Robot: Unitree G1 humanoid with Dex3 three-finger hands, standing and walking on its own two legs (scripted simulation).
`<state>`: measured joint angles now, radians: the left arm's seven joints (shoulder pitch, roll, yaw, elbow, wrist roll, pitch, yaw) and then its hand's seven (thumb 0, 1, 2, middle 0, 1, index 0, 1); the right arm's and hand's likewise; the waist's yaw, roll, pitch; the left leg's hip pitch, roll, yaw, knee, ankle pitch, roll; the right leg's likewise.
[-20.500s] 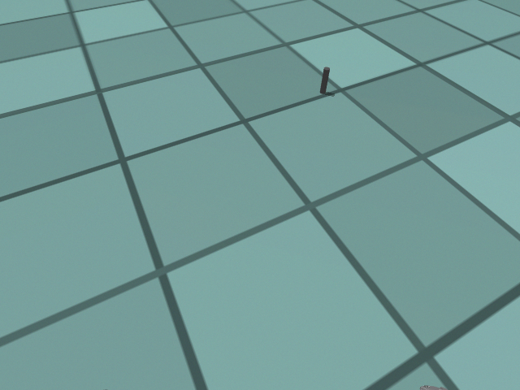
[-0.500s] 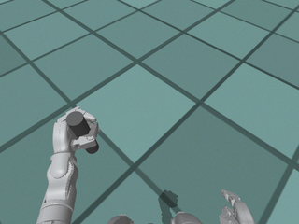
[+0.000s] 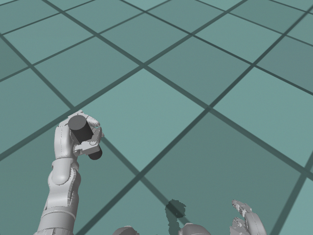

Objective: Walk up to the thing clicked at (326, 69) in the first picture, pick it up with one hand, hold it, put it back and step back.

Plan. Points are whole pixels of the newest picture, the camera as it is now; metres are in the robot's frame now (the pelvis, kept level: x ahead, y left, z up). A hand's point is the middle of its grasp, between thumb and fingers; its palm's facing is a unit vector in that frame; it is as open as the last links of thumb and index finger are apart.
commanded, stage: hold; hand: left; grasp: from the side
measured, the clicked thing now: (87, 140) +0.34 +0.19 +0.03
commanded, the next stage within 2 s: crouch in 0.18 s
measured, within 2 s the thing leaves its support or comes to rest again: neither
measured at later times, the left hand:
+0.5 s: hand (92, 136) +0.34 +0.17 +0.04, palm faces +0.16 -0.99 +0.00, open 4.9 cm
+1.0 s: hand (105, 159) +0.37 +0.19 -0.18, palm faces +0.19 -0.98 -0.03, open 4.9 cm
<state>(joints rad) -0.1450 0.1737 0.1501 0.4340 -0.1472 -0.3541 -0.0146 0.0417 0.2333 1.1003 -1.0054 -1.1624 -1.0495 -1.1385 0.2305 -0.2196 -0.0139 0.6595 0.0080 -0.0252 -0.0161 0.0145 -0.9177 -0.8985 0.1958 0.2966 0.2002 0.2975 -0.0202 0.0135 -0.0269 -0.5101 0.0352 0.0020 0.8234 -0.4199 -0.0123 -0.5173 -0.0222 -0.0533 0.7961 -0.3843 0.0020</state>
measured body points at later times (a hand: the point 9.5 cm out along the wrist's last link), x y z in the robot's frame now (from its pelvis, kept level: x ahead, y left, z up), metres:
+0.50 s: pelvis +0.00 +0.01 +0.00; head +0.05 +0.01 +0.45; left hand +0.33 +0.23 +0.04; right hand +0.13 -0.24 -0.11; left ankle +0.00 +0.13 -0.70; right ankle +0.01 -0.12 -0.70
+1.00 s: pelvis -0.05 +0.01 -0.17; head +0.11 +0.02 +0.25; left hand +0.36 +0.24 -0.18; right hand +0.06 -0.26 -0.30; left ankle +0.00 +0.13 -0.70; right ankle +0.01 -0.12 -0.70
